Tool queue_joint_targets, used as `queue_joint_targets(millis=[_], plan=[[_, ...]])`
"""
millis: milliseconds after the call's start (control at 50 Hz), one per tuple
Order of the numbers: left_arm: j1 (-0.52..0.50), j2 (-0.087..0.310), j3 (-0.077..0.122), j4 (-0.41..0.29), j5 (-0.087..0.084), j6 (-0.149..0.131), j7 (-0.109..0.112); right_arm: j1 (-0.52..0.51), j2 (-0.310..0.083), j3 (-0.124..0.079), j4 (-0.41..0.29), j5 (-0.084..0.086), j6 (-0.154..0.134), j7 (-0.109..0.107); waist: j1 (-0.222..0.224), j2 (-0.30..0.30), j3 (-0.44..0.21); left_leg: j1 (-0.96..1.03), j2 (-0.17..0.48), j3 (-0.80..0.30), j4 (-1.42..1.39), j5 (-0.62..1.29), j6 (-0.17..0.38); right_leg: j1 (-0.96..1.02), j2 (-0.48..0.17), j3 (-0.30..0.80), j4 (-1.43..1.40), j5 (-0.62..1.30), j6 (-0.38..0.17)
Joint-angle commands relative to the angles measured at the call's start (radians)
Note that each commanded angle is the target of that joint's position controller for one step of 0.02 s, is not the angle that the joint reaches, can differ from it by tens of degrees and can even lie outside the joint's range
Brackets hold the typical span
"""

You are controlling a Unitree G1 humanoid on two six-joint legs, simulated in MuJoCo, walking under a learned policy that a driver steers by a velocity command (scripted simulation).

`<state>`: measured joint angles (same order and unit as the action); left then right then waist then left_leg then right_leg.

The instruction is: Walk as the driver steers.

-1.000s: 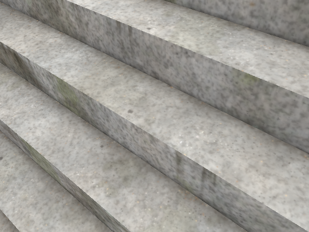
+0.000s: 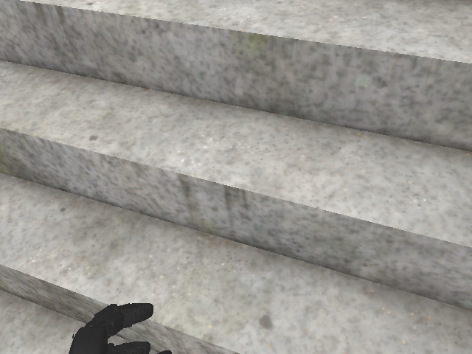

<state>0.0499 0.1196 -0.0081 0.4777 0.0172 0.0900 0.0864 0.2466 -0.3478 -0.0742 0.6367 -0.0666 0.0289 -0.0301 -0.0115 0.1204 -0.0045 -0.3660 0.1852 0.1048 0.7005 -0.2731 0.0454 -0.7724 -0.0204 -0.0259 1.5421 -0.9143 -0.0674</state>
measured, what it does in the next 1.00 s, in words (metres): goes down: left foot 0.20 m lower, then right foot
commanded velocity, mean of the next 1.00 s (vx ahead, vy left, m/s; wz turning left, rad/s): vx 0.17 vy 0.00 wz -0.26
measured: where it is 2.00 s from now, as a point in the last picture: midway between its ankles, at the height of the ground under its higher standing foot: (255, 314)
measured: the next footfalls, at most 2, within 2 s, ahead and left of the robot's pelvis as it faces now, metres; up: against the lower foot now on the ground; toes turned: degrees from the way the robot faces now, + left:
left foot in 0.26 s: -0.01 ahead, -0.01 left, -0.20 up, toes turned -2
right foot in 0.62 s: -0.09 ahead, -0.18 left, -0.20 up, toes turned -13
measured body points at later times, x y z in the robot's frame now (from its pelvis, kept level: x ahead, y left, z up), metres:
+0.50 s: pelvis -0.07 -0.04 -0.05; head -0.06 +0.00 +0.40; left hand +0.13 +0.10 -0.18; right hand -0.03 -0.28 -0.14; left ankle -0.05 -0.01 -0.77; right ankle -0.14 -0.19 -0.60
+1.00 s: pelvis -0.05 -0.07 -0.02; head -0.04 -0.06 +0.43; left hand -0.05 +0.18 -0.17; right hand +0.08 -0.31 -0.11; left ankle -0.03 +0.04 -0.47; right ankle -0.13 -0.17 -0.76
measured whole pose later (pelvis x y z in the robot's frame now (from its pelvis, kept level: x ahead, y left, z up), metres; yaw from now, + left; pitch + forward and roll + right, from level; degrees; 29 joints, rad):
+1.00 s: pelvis -0.05 -0.07 -0.02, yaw -12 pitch +4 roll -1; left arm 0.49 0.18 0.07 0.95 0.04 -0.09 0.04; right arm 0.18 -0.14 -0.04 0.66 -0.03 -0.04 0.02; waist 0.04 0.00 -0.08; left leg -1.07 0.04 0.00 2.07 -0.42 0.10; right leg -0.16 0.03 -0.02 0.35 -0.27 -0.07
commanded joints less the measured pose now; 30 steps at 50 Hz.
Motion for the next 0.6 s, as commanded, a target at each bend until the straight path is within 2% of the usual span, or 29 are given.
queue_joint_targets(millis=[20, 40, 60, 80, 100, 120, 160, 180, 200, 220, 240, 260, 280, 300, 320, 340, 360, 380, 400, 420, 440, 460, 480, 500, 520, 540, 560, 580, 600], plan=[[-0.046, 0.188, 0.054, -0.092, 0.023, -0.013, 0.03, -0.282, 0.097, 0.037, -0.251, -0.021, -0.02, 0.038, 0.056, -0.534, -0.253, -0.393, -0.222, -0.252, 1.083, -0.089, -0.066, 0.242, -0.146, 0.6, -0.788, 0.122, -0.199], [-0.093, 0.146, 0.042, -0.084, 0.032, -0.024, 0.024, -0.225, 0.119, 0.053, -0.228, -0.025, -0.026, 0.025, -0.008, -0.417, -0.146, -0.398, -0.202, -0.254, 1.111, -0.025, -0.068, 0.099, -0.13, 0.487, -0.697, 0.169, -0.16], [-0.133, 0.107, 0.028, -0.059, 0.042, -0.04, 0.013, -0.044, 0.116, 0.053, -0.161, -0.033, -0.025, 0.022, -0.102, -0.339, -0.096, -0.317, -0.217, -0.162, 1.118, 0.064, -0.07, 0.012, -0.077, 0.362, -0.585, 0.227, -0.143], [-0.122, 0.076, 0.02, -0.029, 0.04, -0.051, 0.001, 0.107, 0.083, 0.043, -0.095, -0.03, -0.02, 0.023, -0.148, -0.218, -0.052, -0.238, -0.241, -0.075, 1.111, 0.132, -0.08, -0.065, -0.062, 0.291, -0.527, 0.23, -0.131], [-0.16, 0.062, 0.014, -0.027, 0.039, -0.069, -0.008, 0.196, 0.055, 0.031, -0.066, -0.023, -0.012, 0.023, -0.186, -0.176, -0.032, -0.15, -0.257, -0.03, 1.101, 0.148, -0.082, -0.139, -0.05, 0.264, -0.492, 0.248, -0.131], [-0.187, 0.065, 0.018, -0.027, 0.04, -0.084, -0.015, 0.245, 0.031, 0.026, -0.061, -0.015, -0.003, 0.018, -0.203, -0.149, 0.004, -0.086, -0.265, -0.007, 0.986, 0.085, -0.08, -0.205, -0.045, 0.252, -0.472, 0.252, -0.127], [-0.238, 0.085, 0.03, -0.037, 0.064, -0.098, -0.01, 0.325, 0.024, 0.028, -0.062, 0.014, 0.006, 0.011, -0.236, -0.168, 0.056, 0.021, -0.212, -0.036, 0.444, -0.057, -0.026, -0.242, -0.051, 0.255, -0.407, 0.366, -0.098], [-0.236, 0.066, 0.029, -0.061, 0.059, -0.089, 0.005, 0.356, 0.034, 0.029, -0.04, 0.016, 0.009, 0.003, -0.226, -0.151, 0.083, 0.095, -0.162, -0.022, 0.044, 0.018, 0.025, -0.231, -0.046, 0.238, -0.327, 0.444, -0.083], [-0.161, 0.046, 0.03, -0.043, 0.048, -0.062, 0.027, 0.333, 0.08, 0.04, -0.012, 0.032, 0.016, -0.004, -0.176, -0.149, 0.095, 0.149, -0.137, 0.031, -0.315, 0.177, 0.056, -0.154, 0.0, 0.193, -0.23, 0.459, -0.084], [-0.101, -0.014, 0.029, -0.036, 0.055, -0.048, 0.048, 0.288, 0.136, 0.051, 0.016, 0.017, 0.016, -0.009, -0.129, -0.077, 0.029, 0.212, -0.088, -0.04, -0.407, 0.404, 0.111, -0.132, 0.103, 0.184, 0.03, 0.363, -0.098], [-0.074, -0.071, 0.024, -0.028, 0.039, -0.033, 0.053, 0.192, 0.183, 0.087, 0.001, -0.009, 0.001, -0.009, -0.085, -0.019, 0.004, 0.136, -0.07, -0.075, -0.512, 0.528, 0.119, -0.08, 0.257, 0.162, 0.498, 0.326, -0.079], [-0.113, -0.138, 0.022, -0.056, -0.009, -0.023, 0.02, 0.051, 0.182, 0.126, -0.033, -0.07, -0.023, -0.002, 0.023, -0.083, -0.067, 0.155, -0.074, -0.085, -0.245, 0.561, 0.062, -0.239, 0.29, 0.214, 0.978, 0.364, -0.021], [-0.048, -0.2, 0.001, -0.108, 0.002, -0.045, 0.007, -0.022, 0.122, 0.122, -0.052, -0.086, -0.062, 0.006, 0.179, -0.109, -0.039, 0.082, 0.04, -0.222, -0.162, 0.852, -0.065, -0.374, 0.227, 0.271, 1.113, 0.522, 0.05], [0.141, -0.153, 0.003, -0.065, 0.037, -0.056, 0.002, -0.01, 0.032, 0.072, -0.055, -0.038, -0.087, 0.019, 0.227, -0.14, -0.119, 0.148, 0.099, -0.324, -0.178, 0.698, -0.145, -0.41, 0.176, 0.266, 1.053, 0.713, 0.086], [0.122, -0.035, 0.021, -0.064, 0.066, -0.048, 0.0, -0.041, -0.065, 0.024, -0.08, 0.024, -0.111, 0.009, 0.166, -0.007, -0.126, 0.161, 0.172, -0.534, -0.39, 0.076, -0.064, -0.475, 0.143, 0.203, 1.033, 0.732, 0.111], [0.017, 0.086, 0.057, -0.044, 0.066, -0.047, -0.01, -0.136, 0.018, 0.041, -0.115, 0.07, -0.13, -0.007, 0.1, -0.084, -0.011, 0.1, 0.139, -0.612, -0.496, -0.254, -0.042, -0.462, 0.096, 0.227, 0.929, 0.841, 0.116], [-0.089, 0.166, 0.083, -0.024, 0.047, -0.039, -0.027, -0.109, 0.083, 0.06, -0.093, 0.083, -0.143, -0.014, 0.019, -0.203, 0.059, 0.084, 0.087, -0.529, -0.484, -0.203, -0.027, -0.424, 0.095, 0.223, 0.78, 0.895, 0.114], [-0.15, 0.15, 0.079, -0.041, 0.034, -0.024, -0.041, -0.048, 0.072, 0.056, -0.064, 0.079, -0.159, -0.025, -0.019, -0.205, 0.107, 0.08, 0.099, -0.507, -0.481, -0.102, 0.008, -0.379, 0.063, 0.218, 0.62, 0.9, 0.111], [-0.166, 0.111, 0.071, -0.03, 0.024, -0.005, -0.049, 0.002, 0.066, 0.056, -0.031, 0.067, -0.165, -0.042, -0.031, -0.232, 0.097, 0.092, 0.098, -0.463, -0.456, -0.059, 0.033, -0.308, 0.039, 0.22, 0.515, 0.924, 0.108], [-0.092, 0.08, 0.066, 0.02, 0.021, 0.007, -0.056, 0.045, 0.061, 0.052, 0.004, 0.062, -0.165, -0.052, -0.026, -0.233, 0.064, 0.108, 0.071, -0.408, -0.411, -0.095, 0.053, -0.224, 0.036, 0.212, 0.402, 0.949, 0.104], [-0.009, 0.052, 0.062, 0.082, 0.007, 0.01, -0.064, 0.049, 0.081, 0.056, 0.022, 0.065, -0.159, -0.057, -0.017, -0.217, 0.013, 0.109, 0.042, -0.347, -0.372, -0.089, 0.066, -0.107, 0.039, 0.19, 0.315, 0.984, 0.102], [0.041, 0.045, 0.058, 0.11, 0.004, 0.012, -0.073, 0.034, 0.1, 0.062, 0.026, 0.072, -0.155, -0.068, 0.0, -0.164, 0.016, 0.102, 0.007, -0.287, -0.367, -0.074, 0.053, -0.015, 0.0, 0.15, 0.072, 0.988, 0.107], [0.069, 0.036, 0.053, 0.14, 0.002, 0.012, -0.08, 0.008, 0.107, 0.06, 0.033, 0.069, -0.149, -0.072, 0.013, -0.087, 0.004, 0.096, -0.02, -0.235, -0.374, -0.087, 0.042, 0.08, -0.009, 0.087, -0.154, 0.955, 0.109], [0.066, 0.022, 0.043, 0.153, -0.005, 0.008, -0.083, 0.009, 0.108, 0.053, 0.039, 0.072, -0.135, -0.07, 0.003, -0.008, -0.013, 0.104, -0.041, -0.174, -0.405, -0.068, 0.037, 0.188, -0.004, 0.002, -0.39, 0.805, 0.104], [0.059, 0.005, 0.035, 0.178, -0.02, 0.002, -0.077, 0.035, 0.123, 0.051, 0.045, 0.059, -0.114, -0.068, -0.021, 0.061, -0.038, 0.136, -0.033, -0.162, -0.429, -0.04, 0.052, 0.272, 0.015, -0.046, -0.577, 0.635, 0.085], [0.037, 0.0, 0.033, 0.181, -0.023, -0.005, -0.063, 0.1, 0.126, 0.045, 0.057, 0.042, -0.096, -0.067, -0.061, 0.145, -0.04, 0.224, 0.005, -0.187, -0.452, 0.072, 0.081, 0.283, 0.022, -0.074, -0.719, 0.466, 0.073], [0.052, 0.033, 0.04, 0.196, -0.028, -0.022, -0.046, 0.145, 0.127, 0.036, 0.069, 0.032, -0.086, -0.065, -0.081, 0.174, -0.044, 0.291, 0.038, -0.209, -0.407, 0.274, 0.108, 0.308, 0.026, -0.063, -0.845, 0.37, 0.065], [0.091, 0.043, 0.043, 0.21, -0.028, -0.045, -0.037, 0.162, 0.124, 0.028, 0.073, 0.038, -0.076, -0.061, -0.076, 0.162, -0.055, 0.373, 0.05, -0.212, -0.351, 0.435, 0.13, 0.319, 0.027, -0.059, -0.996, 0.359, 0.051], [0.135, 0.048, 0.043, 0.236, -0.017, -0.068, -0.034, 0.156, 0.117, 0.016, 0.07, 0.058, -0.072, -0.053, -0.054, 0.082, -0.053, 0.391, 0.035, -0.186, -0.273, 0.581, 0.128, 0.378, 0.023, -0.045, -1.14, 0.535, 0.029]])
